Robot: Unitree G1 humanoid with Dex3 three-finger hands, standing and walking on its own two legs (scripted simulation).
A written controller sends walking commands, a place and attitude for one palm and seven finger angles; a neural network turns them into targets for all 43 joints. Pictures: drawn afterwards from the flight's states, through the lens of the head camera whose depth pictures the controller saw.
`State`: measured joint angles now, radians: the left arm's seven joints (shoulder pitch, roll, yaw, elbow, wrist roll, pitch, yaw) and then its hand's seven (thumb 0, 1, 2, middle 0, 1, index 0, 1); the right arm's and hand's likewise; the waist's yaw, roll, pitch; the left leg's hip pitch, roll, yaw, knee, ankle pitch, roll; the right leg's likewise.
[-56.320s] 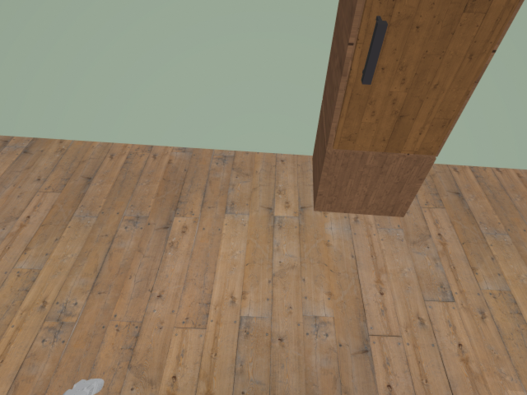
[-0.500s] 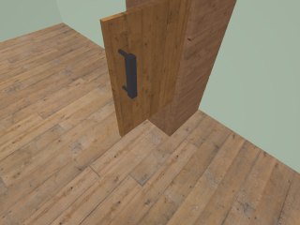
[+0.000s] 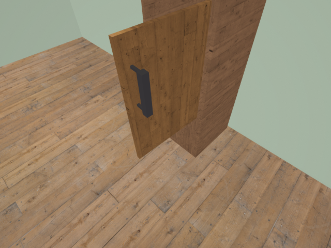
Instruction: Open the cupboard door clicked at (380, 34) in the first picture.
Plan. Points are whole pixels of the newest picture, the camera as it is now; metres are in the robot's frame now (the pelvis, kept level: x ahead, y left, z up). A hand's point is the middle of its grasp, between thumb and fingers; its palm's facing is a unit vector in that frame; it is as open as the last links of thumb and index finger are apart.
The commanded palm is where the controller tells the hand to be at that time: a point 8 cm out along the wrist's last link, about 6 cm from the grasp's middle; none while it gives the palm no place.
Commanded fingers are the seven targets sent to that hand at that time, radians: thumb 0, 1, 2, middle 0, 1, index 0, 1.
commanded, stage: let the arm hang, fingers relaxed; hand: left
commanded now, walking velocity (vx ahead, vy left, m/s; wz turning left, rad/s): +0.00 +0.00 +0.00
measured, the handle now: (141, 91) +0.57 +0.11 +0.06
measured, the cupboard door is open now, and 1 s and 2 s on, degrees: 87 87 87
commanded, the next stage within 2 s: look to check the result in 0.32 s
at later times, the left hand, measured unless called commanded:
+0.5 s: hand out of the picture +0.01 +0.15 -0.17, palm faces +0.05 -0.98 -0.21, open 7.3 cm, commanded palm none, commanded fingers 0.00 0.90 0.90 -0.20 -0.30 -0.20 -0.30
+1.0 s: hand out of the picture +0.02 +0.15 -0.17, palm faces +0.05 -0.98 -0.20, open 7.3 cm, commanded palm none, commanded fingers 0.00 0.90 0.90 -0.20 -0.30 -0.20 -0.30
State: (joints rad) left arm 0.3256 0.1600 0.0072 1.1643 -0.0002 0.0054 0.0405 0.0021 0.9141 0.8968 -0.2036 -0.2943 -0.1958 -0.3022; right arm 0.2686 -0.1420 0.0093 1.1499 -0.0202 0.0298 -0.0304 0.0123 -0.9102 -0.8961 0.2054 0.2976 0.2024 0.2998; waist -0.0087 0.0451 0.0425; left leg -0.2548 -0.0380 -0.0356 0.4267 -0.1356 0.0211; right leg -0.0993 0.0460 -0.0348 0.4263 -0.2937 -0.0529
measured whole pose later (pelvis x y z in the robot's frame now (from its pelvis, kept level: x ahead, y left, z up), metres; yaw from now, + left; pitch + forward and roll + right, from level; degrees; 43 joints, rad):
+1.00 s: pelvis +0.03 -0.02 +0.00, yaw +0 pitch -2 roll +1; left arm 0.30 0.13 0.01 1.14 0.00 0.00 0.05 0.00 0.91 0.90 -0.20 -0.29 -0.20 -0.30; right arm 0.24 -0.15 0.01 1.14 -0.02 0.02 -0.05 0.01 -0.90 -0.90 0.20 0.30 0.20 0.30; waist 0.00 0.01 0.06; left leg -0.20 -0.02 -0.04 0.42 -0.18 -0.01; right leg -0.03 0.07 -0.03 0.37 -0.31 -0.08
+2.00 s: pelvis +0.03 -0.02 +0.00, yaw -1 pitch -2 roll +1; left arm 0.26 0.17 0.01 1.14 0.00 -0.01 0.04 0.00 0.91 0.90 -0.21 -0.29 -0.20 -0.30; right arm 0.21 -0.19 0.01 1.15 -0.02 0.01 -0.04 0.01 -0.90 -0.90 0.20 0.30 0.20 0.30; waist 0.00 0.01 0.06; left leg -0.19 -0.02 -0.03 0.39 -0.17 0.00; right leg -0.01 0.06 -0.02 0.34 -0.29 -0.07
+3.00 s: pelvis +0.01 -0.03 -0.01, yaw -14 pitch +0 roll +2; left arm 0.21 0.19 0.09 1.00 0.02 0.07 -0.01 0.00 0.91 0.90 -0.20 -0.29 -0.20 -0.30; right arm 0.19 -0.21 -0.05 1.01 -0.04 0.03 -0.05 0.01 -0.90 -0.90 0.21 0.30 0.20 0.30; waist 0.02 0.02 0.11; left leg -0.29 0.09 0.17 0.56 -0.26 -0.02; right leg -0.32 0.04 0.01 0.82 -0.50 -0.04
